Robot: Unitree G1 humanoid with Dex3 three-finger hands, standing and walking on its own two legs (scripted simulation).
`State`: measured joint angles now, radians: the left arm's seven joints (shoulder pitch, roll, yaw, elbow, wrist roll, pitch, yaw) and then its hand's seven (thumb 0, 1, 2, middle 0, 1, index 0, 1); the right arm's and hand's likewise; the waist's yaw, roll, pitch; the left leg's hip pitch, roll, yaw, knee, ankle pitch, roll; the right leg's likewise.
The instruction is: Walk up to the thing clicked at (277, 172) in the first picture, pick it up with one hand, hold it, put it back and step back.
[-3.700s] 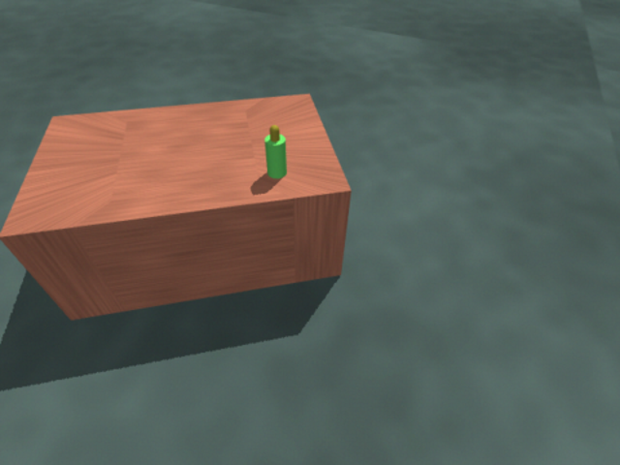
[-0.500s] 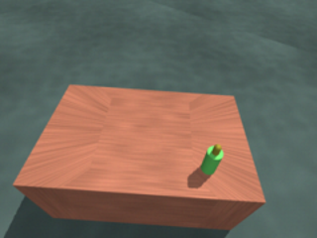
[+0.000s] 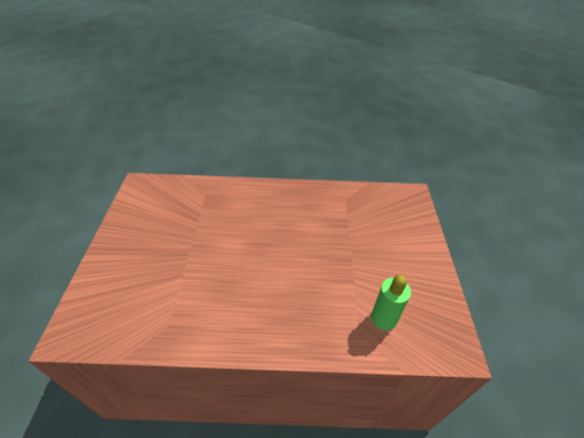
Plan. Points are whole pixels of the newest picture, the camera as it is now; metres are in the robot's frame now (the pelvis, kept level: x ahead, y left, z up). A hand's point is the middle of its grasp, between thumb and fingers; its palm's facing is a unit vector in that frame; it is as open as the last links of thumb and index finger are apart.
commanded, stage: walk up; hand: right
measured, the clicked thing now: (392, 299) +0.48 -0.23 -0.24
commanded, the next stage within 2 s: stand in 0.48 s
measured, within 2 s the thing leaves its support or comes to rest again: neither
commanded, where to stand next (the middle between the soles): +0.04 -0.01 m, yaw -1 degrees
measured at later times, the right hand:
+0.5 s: hand out of the picture +0.09 -0.25 -0.16, palm faces -0.01 +0.95 -0.32, open 7.4 cm
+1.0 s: hand out of the picture +0.10 -0.25 -0.15, palm faces -0.03 +0.94 -0.33, open 7.4 cm
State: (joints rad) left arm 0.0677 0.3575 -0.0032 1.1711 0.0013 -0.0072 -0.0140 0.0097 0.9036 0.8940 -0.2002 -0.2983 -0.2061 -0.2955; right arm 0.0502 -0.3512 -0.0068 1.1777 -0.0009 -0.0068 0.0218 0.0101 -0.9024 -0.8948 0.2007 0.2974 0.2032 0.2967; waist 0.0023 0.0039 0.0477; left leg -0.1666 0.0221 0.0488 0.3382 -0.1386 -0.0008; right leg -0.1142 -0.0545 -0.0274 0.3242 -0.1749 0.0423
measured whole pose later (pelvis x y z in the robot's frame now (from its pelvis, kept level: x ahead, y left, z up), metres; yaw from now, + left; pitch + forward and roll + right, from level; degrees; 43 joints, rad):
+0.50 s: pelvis +0.01 +0.00 +0.00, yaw +1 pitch -2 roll +0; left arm 0.08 0.34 0.01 1.17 0.01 0.00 -0.01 0.01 0.90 0.89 -0.20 -0.30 -0.21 -0.30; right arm 0.07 -0.34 -0.01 1.17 0.00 -0.01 0.02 0.01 -0.90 -0.89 0.20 0.30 0.20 0.30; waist -0.01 0.00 0.04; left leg -0.16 0.02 0.04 0.33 -0.14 0.00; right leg -0.10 -0.06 -0.04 0.31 -0.18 0.04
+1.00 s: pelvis +0.02 +0.00 +0.00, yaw +1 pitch -1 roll +0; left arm 0.11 0.35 0.00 1.14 0.01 -0.01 -0.01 0.01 0.90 0.89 -0.20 -0.30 -0.21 -0.30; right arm 0.08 -0.35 0.00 1.15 -0.01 -0.01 0.02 0.01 -0.90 -0.89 0.20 0.30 0.20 0.30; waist 0.00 0.00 0.05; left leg -0.15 0.02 0.04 0.33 -0.16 0.00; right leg -0.08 -0.06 -0.04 0.30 -0.19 0.04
